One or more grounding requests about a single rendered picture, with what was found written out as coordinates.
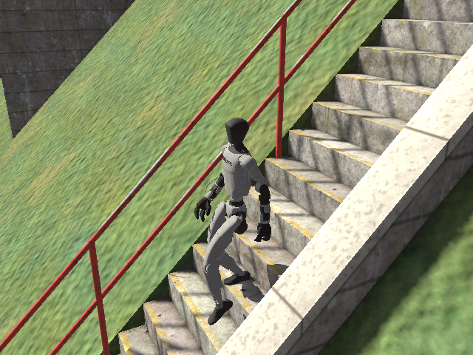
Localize stairs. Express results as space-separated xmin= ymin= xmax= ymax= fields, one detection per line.
xmin=118 ymin=0 xmax=473 ymax=355

